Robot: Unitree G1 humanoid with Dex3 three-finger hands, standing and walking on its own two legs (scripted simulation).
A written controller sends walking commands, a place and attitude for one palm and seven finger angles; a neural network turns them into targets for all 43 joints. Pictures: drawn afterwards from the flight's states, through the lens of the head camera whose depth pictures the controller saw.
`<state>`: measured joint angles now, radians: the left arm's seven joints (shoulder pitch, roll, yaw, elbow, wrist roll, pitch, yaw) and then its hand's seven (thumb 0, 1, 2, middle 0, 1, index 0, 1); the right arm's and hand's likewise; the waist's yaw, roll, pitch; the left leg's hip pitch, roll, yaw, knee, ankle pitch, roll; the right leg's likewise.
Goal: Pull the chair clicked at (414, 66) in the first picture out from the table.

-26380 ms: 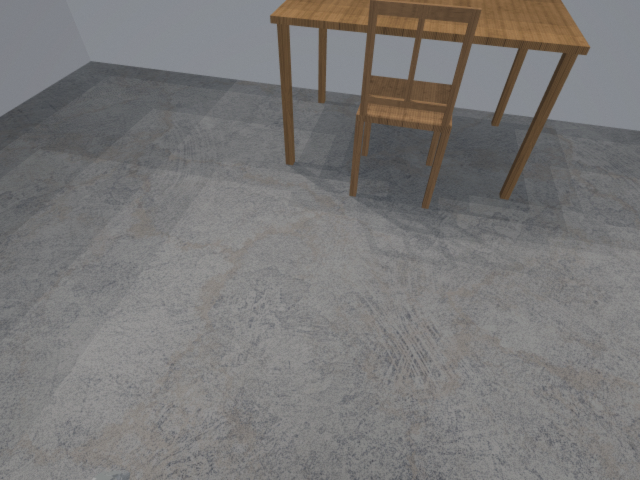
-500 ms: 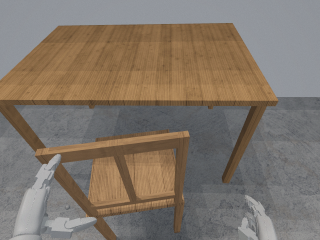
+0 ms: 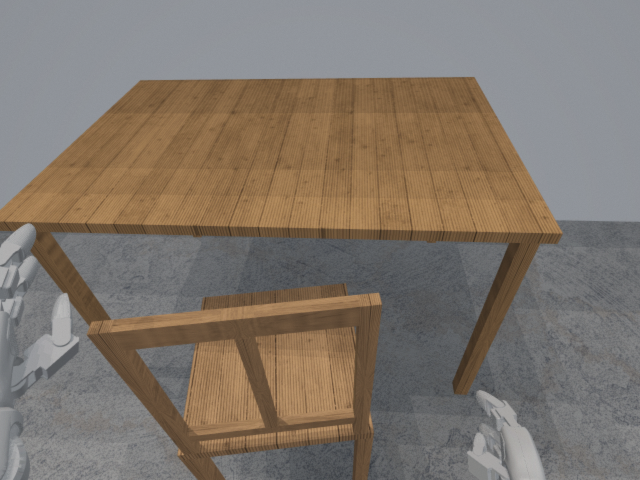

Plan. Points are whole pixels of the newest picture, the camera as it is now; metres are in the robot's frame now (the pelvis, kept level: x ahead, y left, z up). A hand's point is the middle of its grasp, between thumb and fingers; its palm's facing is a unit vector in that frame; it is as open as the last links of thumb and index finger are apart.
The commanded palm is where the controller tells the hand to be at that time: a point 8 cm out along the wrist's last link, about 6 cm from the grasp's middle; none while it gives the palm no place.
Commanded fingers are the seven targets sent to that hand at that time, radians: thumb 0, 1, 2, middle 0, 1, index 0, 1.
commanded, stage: draw the hand back to the body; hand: left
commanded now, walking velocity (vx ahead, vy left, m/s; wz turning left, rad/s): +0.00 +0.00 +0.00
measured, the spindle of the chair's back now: (259, 384) +0.29 +0.15 -0.10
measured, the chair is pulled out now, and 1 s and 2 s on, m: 0.16 0.16 0.16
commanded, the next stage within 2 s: step back with the hand held close in 0.28 s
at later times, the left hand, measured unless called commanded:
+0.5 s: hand (56, 346) +0.17 +0.27 +0.17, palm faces +0.49 -0.78 -0.40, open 7.4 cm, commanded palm +0.12 +0.30 +0.17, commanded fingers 0.00 0.90 0.90 -0.20 -0.30 -0.20 -0.30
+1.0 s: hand (20, 394) +0.13 +0.29 +0.16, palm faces +0.44 -0.76 -0.48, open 7.4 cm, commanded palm +0.07 +0.33 +0.17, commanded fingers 0.00 0.90 0.90 -0.20 -0.30 -0.20 -0.30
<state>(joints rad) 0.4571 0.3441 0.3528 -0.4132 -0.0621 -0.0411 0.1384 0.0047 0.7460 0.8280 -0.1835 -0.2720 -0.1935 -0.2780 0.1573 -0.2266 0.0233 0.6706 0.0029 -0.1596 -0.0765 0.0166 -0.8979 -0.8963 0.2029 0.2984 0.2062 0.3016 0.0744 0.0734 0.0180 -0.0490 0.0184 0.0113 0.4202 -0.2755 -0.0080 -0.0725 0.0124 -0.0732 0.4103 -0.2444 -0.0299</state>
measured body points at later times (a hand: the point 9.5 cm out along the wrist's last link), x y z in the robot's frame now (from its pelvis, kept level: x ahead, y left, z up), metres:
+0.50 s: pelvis -0.02 +0.00 +0.00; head -0.04 -0.02 +0.45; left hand +0.14 +0.31 +0.19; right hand +0.17 -0.22 -0.08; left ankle -0.02 +0.12 -0.74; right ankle -0.01 -0.10 -0.74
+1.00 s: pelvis -0.07 +0.03 -0.01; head -0.05 +0.01 +0.44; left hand +0.10 +0.33 +0.18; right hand +0.12 -0.22 -0.09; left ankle -0.02 +0.12 -0.74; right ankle -0.01 -0.10 -0.74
